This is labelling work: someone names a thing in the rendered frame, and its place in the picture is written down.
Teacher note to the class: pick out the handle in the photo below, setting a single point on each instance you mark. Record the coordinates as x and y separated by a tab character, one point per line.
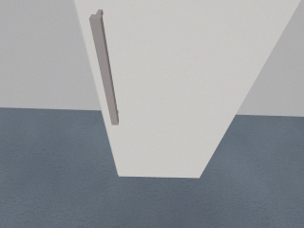
98	32

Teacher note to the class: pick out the fridge door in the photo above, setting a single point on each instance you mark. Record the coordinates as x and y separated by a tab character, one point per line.
180	69

